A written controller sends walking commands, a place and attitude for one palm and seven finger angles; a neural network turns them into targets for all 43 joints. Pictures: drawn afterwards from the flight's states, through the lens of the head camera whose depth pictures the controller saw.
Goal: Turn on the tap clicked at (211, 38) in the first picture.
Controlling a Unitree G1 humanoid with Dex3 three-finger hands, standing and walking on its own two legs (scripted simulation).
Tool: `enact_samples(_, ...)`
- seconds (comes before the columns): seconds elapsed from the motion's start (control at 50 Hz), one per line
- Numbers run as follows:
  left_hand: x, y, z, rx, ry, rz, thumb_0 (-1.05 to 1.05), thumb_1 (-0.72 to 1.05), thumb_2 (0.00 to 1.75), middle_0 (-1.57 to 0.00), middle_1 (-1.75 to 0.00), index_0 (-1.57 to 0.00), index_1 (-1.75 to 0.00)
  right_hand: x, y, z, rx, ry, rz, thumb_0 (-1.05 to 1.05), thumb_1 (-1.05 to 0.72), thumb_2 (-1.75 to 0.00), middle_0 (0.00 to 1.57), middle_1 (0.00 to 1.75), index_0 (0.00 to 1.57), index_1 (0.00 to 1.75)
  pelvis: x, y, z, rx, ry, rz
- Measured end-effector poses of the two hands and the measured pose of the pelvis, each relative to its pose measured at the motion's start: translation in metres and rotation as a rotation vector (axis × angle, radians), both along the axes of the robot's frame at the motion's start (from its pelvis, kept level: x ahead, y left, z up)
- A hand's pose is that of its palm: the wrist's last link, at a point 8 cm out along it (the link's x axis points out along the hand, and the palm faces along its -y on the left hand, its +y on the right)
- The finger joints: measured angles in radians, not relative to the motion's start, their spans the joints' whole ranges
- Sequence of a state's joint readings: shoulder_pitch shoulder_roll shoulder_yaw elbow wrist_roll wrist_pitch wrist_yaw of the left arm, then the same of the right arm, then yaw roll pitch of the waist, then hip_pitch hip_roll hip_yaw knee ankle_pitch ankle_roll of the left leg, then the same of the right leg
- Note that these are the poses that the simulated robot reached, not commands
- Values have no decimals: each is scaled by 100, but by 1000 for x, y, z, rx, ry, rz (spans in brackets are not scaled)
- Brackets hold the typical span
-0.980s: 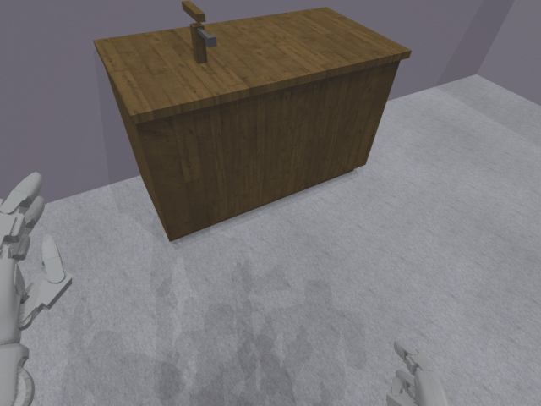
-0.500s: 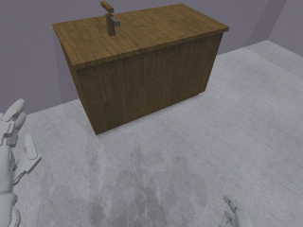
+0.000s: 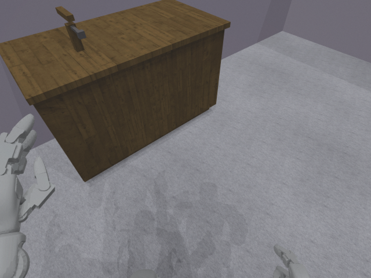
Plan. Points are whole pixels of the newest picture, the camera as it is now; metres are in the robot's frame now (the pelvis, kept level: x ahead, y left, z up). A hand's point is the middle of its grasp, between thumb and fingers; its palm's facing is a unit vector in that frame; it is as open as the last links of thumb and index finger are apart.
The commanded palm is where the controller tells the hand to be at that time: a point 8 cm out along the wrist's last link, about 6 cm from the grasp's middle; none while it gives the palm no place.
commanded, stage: walk to a spot facing it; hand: left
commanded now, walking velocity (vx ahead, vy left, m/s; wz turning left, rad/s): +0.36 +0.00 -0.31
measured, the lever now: (81, 34) +0.99 +0.50 +0.07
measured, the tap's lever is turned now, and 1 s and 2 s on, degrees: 0 0 0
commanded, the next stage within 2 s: turn to face it in 0.92 s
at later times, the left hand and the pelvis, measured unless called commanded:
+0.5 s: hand (113, 100) +0.42 +0.18 +0.19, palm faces +0.26 -0.87 -0.41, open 7.4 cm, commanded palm +0.36 +0.23 +0.18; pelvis +0.15 -0.02 +0.00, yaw -10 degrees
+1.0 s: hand (169, 55) +0.57 +0.07 +0.20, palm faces +0.24 -0.84 -0.48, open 7.4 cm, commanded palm +0.53 +0.14 +0.18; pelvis +0.33 -0.12 +0.00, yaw -9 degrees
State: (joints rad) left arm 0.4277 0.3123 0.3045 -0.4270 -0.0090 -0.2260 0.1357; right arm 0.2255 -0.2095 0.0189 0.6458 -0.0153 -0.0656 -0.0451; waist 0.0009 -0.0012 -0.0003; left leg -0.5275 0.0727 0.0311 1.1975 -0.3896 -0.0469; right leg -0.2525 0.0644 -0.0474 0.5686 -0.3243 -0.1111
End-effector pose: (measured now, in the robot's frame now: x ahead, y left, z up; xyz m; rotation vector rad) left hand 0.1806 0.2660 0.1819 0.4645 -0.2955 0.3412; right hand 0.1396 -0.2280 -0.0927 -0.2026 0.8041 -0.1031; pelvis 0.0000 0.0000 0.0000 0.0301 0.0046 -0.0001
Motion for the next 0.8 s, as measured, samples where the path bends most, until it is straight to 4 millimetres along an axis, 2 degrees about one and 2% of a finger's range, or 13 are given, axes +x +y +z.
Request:
enact_samples(0.1,33,-6,17,97,30,-52,1,89,90,-22,-30,-22,-30,5,-26,9,-33,41,-79,2,-90,-89,20,30,20,30,24,-5,10,16,32,-35)
enact_samples(0.18,62,-5,23,118,26,-57,1,89,90,-22,-30,-22,-30,20,-35,10,-47,56,-108,2,-91,-89,20,30,20,30,47,-4,11,19,45,-61)
enact_samples(0.26,93,-4,18,90,13,-63,1,89,90,-21,-30,-22,-30,47,-32,8,-52,44,-119,2,-91,-89,20,30,20,30,79,1,6,14,43,-79)
enact_samples(0.36,139,-4,2,49,-37,-85,1,89,90,-21,-30,-21,-30,95,-21,4,-37,-37,-153,2,-91,-89,20,30,20,30,116,3,-10,42,11,-139)
enact_samples(0.42,171,-15,0,28,-33,-110,1,89,90,-21,-30,-21,-30,119,-11,8,-1,-86,-151,2,-91,-89,20,30,20,30,132,-2,-8,34,-4,-155)
enact_samples(0.48,196,-36,12,40,-52,-156,2,89,90,-21,-30,-21,-30,138,-6,11,41,-105,-145,2,-90,-89,20,30,20,30,148,-11,-4,16,-5,-173)
enact_samples(0.54,215,-59,24,81,-67,-188,2,89,90,-21,-30,-21,-30,151,-11,8,77,-98,-155,2,-90,-89,20,30,20,30,169,-25,-1,-1,-2,-195)
enact_samples(0.62,246,-84,26,152,-45,-175,1,89,90,-21,-30,-21,-30,167,-36,-10,109,-62,-182,1,-90,-89,21,30,20,30,201,-52,-7,-20,1,-202)
enact_samples(0.7,278,-110,10,146,-35,-144,1,89,90,-21,-30,-21,-30,185,-78,-38,91,20,-189,1,-90,-89,21,30,20,30,224,-80,-22,-23,-11,-190)
enact_samples(0.74,293,-122,3,99,-12,-147,1,89,90,-21,-30,-22,-30,193,-101,-39,61,61,-196,2,-90,-89,21,30,20,30,234,-88,-19,-15,-17,-196)
enact_samples(0.8,311,-139,3,81,20,-177,1,89,90,-21,-30,-22,-30,206,-131,-26,13,79,-227,2,-90,-89,20,30,20,30,252,-97,-10,-11,-12,-195)
